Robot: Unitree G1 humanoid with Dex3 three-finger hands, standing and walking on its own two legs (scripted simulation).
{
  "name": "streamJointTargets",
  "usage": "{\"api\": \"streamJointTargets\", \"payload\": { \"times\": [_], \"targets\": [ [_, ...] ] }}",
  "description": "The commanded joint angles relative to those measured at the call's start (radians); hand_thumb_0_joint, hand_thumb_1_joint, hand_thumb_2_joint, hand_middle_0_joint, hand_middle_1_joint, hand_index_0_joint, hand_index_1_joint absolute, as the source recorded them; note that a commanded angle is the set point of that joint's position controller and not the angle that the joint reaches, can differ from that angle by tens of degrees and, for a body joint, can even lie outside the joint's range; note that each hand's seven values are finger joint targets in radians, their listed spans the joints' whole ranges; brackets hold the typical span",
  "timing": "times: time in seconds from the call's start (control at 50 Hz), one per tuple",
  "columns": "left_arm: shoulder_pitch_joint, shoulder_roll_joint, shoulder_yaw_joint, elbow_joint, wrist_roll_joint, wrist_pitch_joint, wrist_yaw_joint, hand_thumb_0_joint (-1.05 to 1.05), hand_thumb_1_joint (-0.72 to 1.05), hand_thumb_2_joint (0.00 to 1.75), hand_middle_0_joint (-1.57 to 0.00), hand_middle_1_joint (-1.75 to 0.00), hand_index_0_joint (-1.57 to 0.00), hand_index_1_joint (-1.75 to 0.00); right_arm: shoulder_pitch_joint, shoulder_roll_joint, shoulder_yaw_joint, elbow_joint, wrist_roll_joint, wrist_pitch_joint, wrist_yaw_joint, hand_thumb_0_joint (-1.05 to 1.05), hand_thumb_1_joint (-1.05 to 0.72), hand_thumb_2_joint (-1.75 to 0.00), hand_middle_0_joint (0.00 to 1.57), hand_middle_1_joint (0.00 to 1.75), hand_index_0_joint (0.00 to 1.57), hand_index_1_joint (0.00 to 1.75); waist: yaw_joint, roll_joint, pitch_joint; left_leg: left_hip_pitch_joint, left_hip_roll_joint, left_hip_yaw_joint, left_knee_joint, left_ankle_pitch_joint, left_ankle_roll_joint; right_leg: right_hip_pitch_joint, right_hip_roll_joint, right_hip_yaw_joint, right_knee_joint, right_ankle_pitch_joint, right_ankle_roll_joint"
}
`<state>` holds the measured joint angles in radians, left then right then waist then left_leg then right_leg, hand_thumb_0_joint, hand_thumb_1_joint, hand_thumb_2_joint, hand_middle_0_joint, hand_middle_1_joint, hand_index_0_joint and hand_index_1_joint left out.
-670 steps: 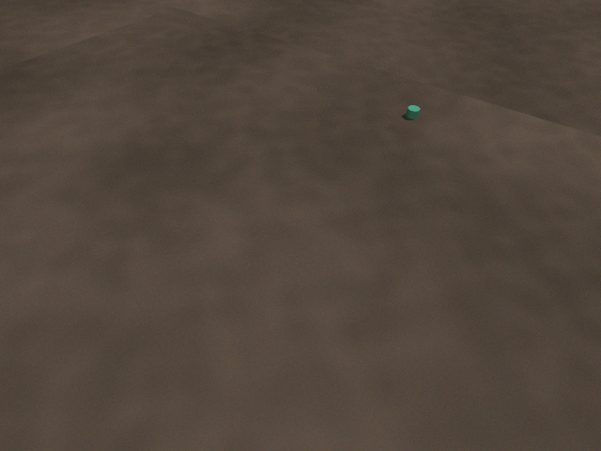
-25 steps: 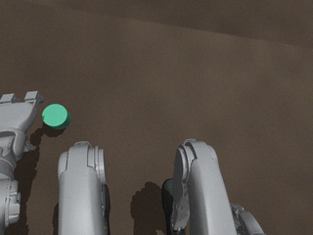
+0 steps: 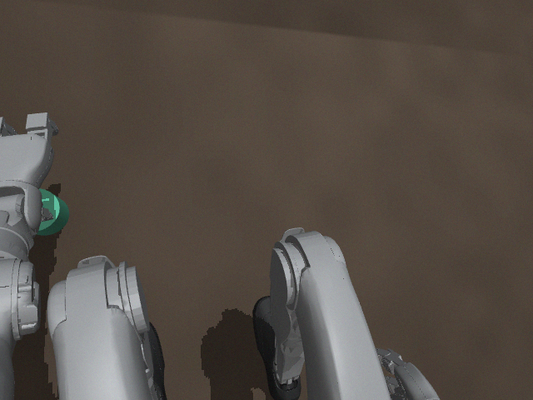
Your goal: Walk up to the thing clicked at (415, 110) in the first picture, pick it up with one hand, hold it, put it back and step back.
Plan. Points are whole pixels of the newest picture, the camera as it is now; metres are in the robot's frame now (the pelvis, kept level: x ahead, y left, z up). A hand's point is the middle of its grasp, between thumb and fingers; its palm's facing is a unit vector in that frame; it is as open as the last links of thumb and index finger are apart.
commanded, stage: approach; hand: left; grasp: from above
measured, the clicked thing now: (40, 212) +0.42 +0.32 -0.28
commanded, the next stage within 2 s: close in in 0.02 s
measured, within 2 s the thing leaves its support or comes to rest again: neither
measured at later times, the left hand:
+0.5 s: hand (17, 216) +0.40 +0.32 -0.20, palm faces -0.44 -0.13 -0.89, open 14.1 cm
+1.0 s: hand (39, 210) +0.41 +0.31 -0.24, palm faces -0.45 -0.17 -0.88, open 14.2 cm
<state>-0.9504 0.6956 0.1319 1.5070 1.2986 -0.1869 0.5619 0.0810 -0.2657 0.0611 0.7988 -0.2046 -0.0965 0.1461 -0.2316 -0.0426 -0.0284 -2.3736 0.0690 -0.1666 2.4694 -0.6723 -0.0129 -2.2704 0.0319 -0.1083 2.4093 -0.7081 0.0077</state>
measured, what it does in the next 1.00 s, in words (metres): stands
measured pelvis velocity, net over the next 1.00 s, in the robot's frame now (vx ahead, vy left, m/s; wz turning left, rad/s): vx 0.00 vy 0.00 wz -0.06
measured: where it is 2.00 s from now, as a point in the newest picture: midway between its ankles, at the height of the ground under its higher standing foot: (217, 381)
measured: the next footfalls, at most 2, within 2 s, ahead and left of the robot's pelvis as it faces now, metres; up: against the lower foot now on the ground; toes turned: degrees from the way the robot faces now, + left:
none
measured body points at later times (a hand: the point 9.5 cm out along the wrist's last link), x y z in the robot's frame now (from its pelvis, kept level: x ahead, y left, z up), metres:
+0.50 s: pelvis +0.00 +0.00 +0.00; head +0.23 +0.10 +0.37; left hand +0.42 +0.32 -0.15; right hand +0.08 -0.27 -0.10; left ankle +0.08 +0.14 -0.28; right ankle +0.09 -0.11 -0.28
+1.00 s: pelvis +0.00 +0.00 -0.01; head +0.26 +0.09 +0.34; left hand +0.43 +0.31 -0.19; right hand +0.06 -0.25 -0.11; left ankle +0.08 +0.14 -0.28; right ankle +0.09 -0.11 -0.28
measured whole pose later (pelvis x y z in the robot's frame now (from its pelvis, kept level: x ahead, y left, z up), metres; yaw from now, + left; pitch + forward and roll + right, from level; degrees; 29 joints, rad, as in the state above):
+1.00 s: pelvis +0.00 +0.00 -0.01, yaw -3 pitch +29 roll -10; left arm -0.89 0.84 0.21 1.64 1.25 -0.25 0.61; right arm 0.06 -0.27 0.19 0.78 -0.29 -0.19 0.24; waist -0.27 -0.09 0.10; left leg -2.37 0.07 -0.23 2.55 -0.71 -0.02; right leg -2.25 0.06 -0.16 2.44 -0.71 0.02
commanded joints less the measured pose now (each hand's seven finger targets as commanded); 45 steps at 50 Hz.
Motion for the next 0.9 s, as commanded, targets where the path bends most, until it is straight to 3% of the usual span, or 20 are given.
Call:
{"api": "streamJointTargets", "payload": {
  "times": [0.0, 0.12, 0.2, 0.28, 0.3, 0.34, 0.36, 0.38, 0.42, 0.48, 0.54, 0.6, 0.64, 0.66, 0.72, 0.74, 0.76, 0.82, 0.84, 0.88],
  "targets": [
    [-0.222, 0.323, 0.056, -0.128, -0.05, 0.073, -0.013, 0.0, -0.55, 0.98, -0.06, -1.05, -0.07, -1.04, 0.187, -0.241, -0.062, -0.04, 0.015, 0.004, 0.002, 0.0, -0.9, -0.9, 0.2, 0.3, 0.2, 0.3, 0.056, 0.32, -0.728, 0.529, -0.031, 0.126, -0.228, 0.201, 0.048, 0.367, 0.039, -0.052, -0.269, 0.288, -0.033],
    [-0.081, 0.307, 0.041, -0.121, -0.132, 0.078, -0.138, 0.0, -0.54, 0.96, -0.06, -1.03, -0.07, -1.01, 0.194, -0.218, -0.063, -0.058, 0.042, 0.025, 0.007, 0.0, -0.9, -0.9, 0.2, 0.3, 0.2, 0.3, 0.068, 0.166, -0.674, 0.403, -0.034, 0.125, -0.235, 0.183, 0.07, 0.5, 0.048, -0.03, -0.309, 0.277, -0.016],
    [-0.137, 0.272, -0.002, -0.16, -0.135, -0.002, -0.193, 0.0, -0.53, 0.95, -0.06, -1.04, -0.08, -1.02, 0.214, -0.228, -0.065, -0.051, 0.044, 0.031, 0.002, 0.0, -0.89, -0.89, 0.2, 0.3, 0.2, 0.3, 0.025, 0.15, -0.618, 0.388, -0.034, 0.106, -0.228, 0.137, 0.064, 0.455, 0.048, -0.04, -0.307, 0.229, -0.02],
    [-0.214, 0.29, -0.002, -0.198, -0.106, -0.112, -0.148, 0.0, -0.52, 0.95, -0.07, -1.03, -0.09, -1.0, 0.227, -0.244, -0.054, -0.038, 0.034, 0.026, -0.007, 0.0, -0.89, -0.89, 0.2, 0.3, 0.2, 0.3, 0.006, 0.208, -0.615, 0.439, -0.03, 0.087, -0.208, 0.142, 0.047, 0.398, 0.052, -0.058, -0.293, 0.22, -0.027],
    [-0.205, 0.285, -0.001, -0.193, -0.091, -0.13, -0.126, 0.0, -0.52, 0.94, -0.07, -1.03, -0.09, -1.0, 0.222, -0.246, -0.052, -0.032, 0.03, 0.024, -0.009, 0.0, -0.89, -0.89, 0.2, 0.3, 0.2, 0.3, 0.017, 0.234, -0.613, 0.47, -0.031, 0.087, -0.214, 0.144, 0.041, 0.374, 0.052, -0.066, -0.286, 0.217, -0.03],
    [-0.222, 0.245, -0.028, -0.125, -0.059, -0.15, -0.084, 0.0, -0.51, 0.94, -0.07, -1.03, -0.09, -1.0, 0.22, -0.247, -0.047, -0.028, 0.016, 0.017, -0.007, 0.0, -0.89, -0.89, 0.2, 0.3, 0.2, 0.3, -0.024, 0.239, -0.562, 0.488, -0.028, 0.076, -0.215, 0.115, 0.035, 0.31, 0.052, -0.084, -0.277, 0.189, -0.033],
    [-0.246, 0.271, -0.008, -0.16, -0.046, -0.162, -0.058, 0.0, -0.52, 0.95, -0.06, -1.02, -0.08, -1.0, 0.216, -0.252, -0.044, -0.029, 0.012, 0.016, -0.009, 0.0, -0.89, -0.89, 0.2, 0.3, 0.2, 0.3, -0.014, 0.273, -0.584, 0.509, -0.03, 0.073, -0.226, 0.114, 0.03, 0.309, 0.052, -0.089, -0.273, 0.183, -0.037],
    [-0.235, 0.309, 0.012, -0.165, -0.026, -0.164, -0.031, 0.0, -0.53, 0.96, -0.07, -1.02, -0.08, -1.0, 0.211, -0.257, -0.043, -0.028, 0.009, 0.015, -0.01, 0.0, -0.89, -0.89, 0.2, 0.3, 0.2, 0.3, 0.009, 0.316, -0.612, 0.544, -0.03, 0.075, -0.232, 0.129, 0.025, 0.306, 0.05, -0.091, -0.265, 0.191, -0.041],
    [-0.25, 0.319, 0.03, -0.167, 0.005, -0.152, 0.02, 0.0, -0.53, 0.97, -0.06, -1.0, -0.07, -0.99, 0.197, -0.266, -0.047, -0.019, -0.006, 0.003, -0.006, 0.0, -0.89, -0.89, 0.2, 0.3, 0.2, 0.3, 0.009, 0.384, -0.643, 0.613, -0.026, 0.07, -0.242, 0.145, 0.012, 0.262, 0.044, -0.109, -0.227, 0.196, -0.046],
    [-0.239, 0.263, -0.005, -0.035, 0.03, -0.111, 0.07, 0.0, -0.54, 0.99, -0.06, -0.98, -0.05, -0.98, 0.168, -0.266, -0.036, -0.018, -0.024, -0.012, 0.006, 0.0, -0.89, -0.9, 0.2, 0.3, 0.2, 0.3, -0.031, 0.388, -0.565, 0.592, -0.025, 0.065, -0.241, 0.115, 0.01, 0.204, 0.047, -0.123, -0.213, 0.18, -0.046],
    [-0.274, 0.304, 0.006, 0.011, 0.032, -0.075, 0.105, 0.0, -0.53, 0.99, -0.06, -0.97, -0.06, -0.97, 0.164, -0.277, -0.021, -0.005, -0.046, -0.033, 0.021, 0.0, -0.89, -0.9, 0.2, 0.3, 0.2, 0.3, -0.039, 0.369, -0.524, 0.535, -0.028, 0.074, -0.223, 0.104, 0.017, 0.209, 0.045, -0.118, -0.22, 0.181, -0.038],
    [-0.248, 0.32, 0.014, 0.025, 0.017, -0.041, 0.117, 0.0, -0.53, 0.98, -0.06, -0.98, -0.06, -0.98, 0.143, -0.28, -0.015, -0.012, -0.051, -0.051, 0.033, 0.0, -0.89, -0.9, 0.2, 0.3, 0.2, 0.3, -0.022, 0.39, -0.554, 0.54, -0.024, 0.078, -0.212, 0.122, 0.017, 0.23, 0.048, -0.113, -0.212, 0.198, -0.04],
    [-0.255, 0.306, -0.003, 0.066, 0.01, -0.027, 0.109, 0.0, -0.52, 0.97, -0.06, -0.99, -0.06, -0.99, 0.134, -0.282, -0.005, -0.018, -0.062, -0.068, 0.047, 0.0, -0.89, -0.9, 0.2, 0.3, 0.2, 0.3, -0.053, 0.369, -0.521, 0.514, -0.023, 0.072, -0.2, 0.097, 0.021, 0.226, 0.049, -0.119, -0.209, 0.185, -0.037],
    [-0.26, 0.308, -0.005, 0.056, 0.001, -0.024, 0.101, 0.0, -0.52, 0.96, -0.06, -0.99, -0.06, -0.99, 0.132, -0.283, -0.004, -0.022, -0.06, -0.076, 0.053, 0.0, -0.89, -0.9, 0.2, 0.3, 0.2, 0.3, -0.052, 0.359, -0.512, 0.506, -0.021, 0.069, -0.193, 0.094, 0.024, 0.23, 0.049, -0.119, -0.209, 0.186, -0.036],
    [-0.209, 0.372, 0.046, 0.048, -0.025, -0.022, 0.098, 0.0, -0.51, 0.95, -0.06, -1.0, -0.06, -0.99, 0.13, -0.287, 0.011, -0.041, -0.061, -0.089, 0.061, 0.0, -0.89, -0.9, 0.2, 0.3, 0.2, 0.3, -0.024, 0.344, -0.573, 0.497, -0.02, 0.071, -0.177, 0.131, 0.03, 0.311, 0.053, -0.104, -0.216, 0.221, -0.033],
    [-0.181, 0.346, 0.033, 0.088, -0.025, -0.016, 0.092, 0.0, -0.51, 0.95, -0.06, -1.01, -0.07, -1.0, 0.128, -0.281, 0.012, -0.041, -0.063, -0.095, 0.067, 0.0, -0.89, -0.9, 0.2, 0.3, 0.2, 0.3, -0.033, 0.329, -0.542, 0.488, -0.021, 0.072, -0.173, 0.127, 0.03, 0.299, 0.054, -0.108, -0.209, 0.219, -0.032],
    [-0.177, 0.382, 0.061, 0.089, -0.03, -0.017, 0.09, 0.0, -0.5, 0.93, -0.05, -1.02, -0.07, -1.0, 0.145, -0.292, 0.01, -0.031, -0.069, -0.097, 0.071, 0.0, -0.89, -0.9, 0.2, 0.3, 0.2, 0.3, -0.039, 0.33, -0.536, 0.478, -0.021, 0.07, -0.173, 0.128, 0.032, 0.312, 0.054, -0.111, -0.212, 0.22, -0.029],
    [-0.198, 0.346, 0.025, 0.043, -0.057, -0.03, 0.07, 0.0, -0.52, 0.95, -0.06, -1.01, -0.06, -1.0, 0.12, -0.278, 0.027, -0.052, -0.068, -0.107, 0.08, 0.0, -0.89, -0.9, 0.2, 0.3, 0.2, 0.3, -0.043, 0.334, -0.573, 0.499, -0.016, 0.064, -0.15, 0.172, 0.034, 0.348, 0.059, -0.107, -0.207, 0.274, -0.025],
    [-0.184, 0.389, 0.059, 0.024, -0.069, -0.039, 0.075, 0.0, -0.51, 0.94, -0.06, -1.01, -0.07, -1.0, 0.137, -0.292, 0.032, -0.045, -0.07, -0.109, 0.081, 0.0, -0.89, -0.9, 0.2, 0.3, 0.2, 0.3, -0.036, 0.333, -0.595, 0.5, -0.017, 0.062, -0.155, 0.19, 0.035, 0.381, 0.059, -0.112, -0.212, 0.291, -0.023],
    [-0.132, 0.4, 0.084, 0.036, -0.07, -0.046, 0.079, 0.0, -0.52, 0.95, -0.06, -1.0, -0.06, -0.99, 0.15, -0.291, 0.031, -0.039, -0.069, -0.107, 0.083, 0.0, -0.89, -0.9, 0.2, 0.3, 0.2, 0.3, -0.026, 0.312, -0.594, 0.486, -0.013, 0.064, -0.141, 0.208, 0.037, 0.405, 0.063, -0.108, -0.21, 0.315, -0.018]
  ]
}}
